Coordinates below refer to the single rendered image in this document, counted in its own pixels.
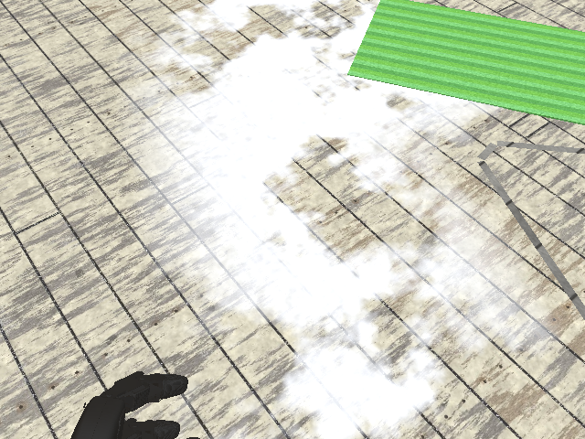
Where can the robot left hand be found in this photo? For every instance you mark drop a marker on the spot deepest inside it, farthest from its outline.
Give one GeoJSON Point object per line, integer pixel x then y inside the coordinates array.
{"type": "Point", "coordinates": [103, 417]}

